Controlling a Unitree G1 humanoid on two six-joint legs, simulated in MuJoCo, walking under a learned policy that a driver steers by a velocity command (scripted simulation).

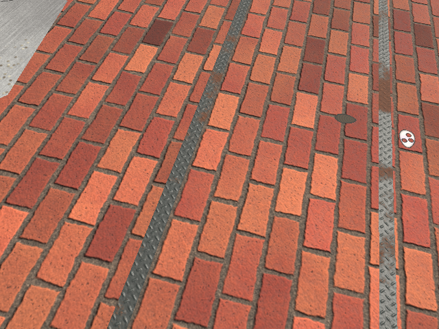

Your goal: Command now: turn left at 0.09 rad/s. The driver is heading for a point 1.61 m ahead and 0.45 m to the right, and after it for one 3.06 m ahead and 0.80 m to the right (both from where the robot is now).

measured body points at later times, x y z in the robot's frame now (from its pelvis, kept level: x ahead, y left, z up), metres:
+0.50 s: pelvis +0.09 -0.02 +0.01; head +0.09 -0.02 +0.46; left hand +0.13 +0.24 -0.14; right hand +0.11 -0.26 -0.15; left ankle +0.03 +0.08 -0.73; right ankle +0.09 -0.18 -0.73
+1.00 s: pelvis +0.26 -0.11 +0.02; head +0.27 -0.13 +0.47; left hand +0.24 +0.13 -0.12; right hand +0.38 -0.37 -0.12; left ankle +0.32 +0.05 -0.64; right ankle +0.22 -0.19 -0.73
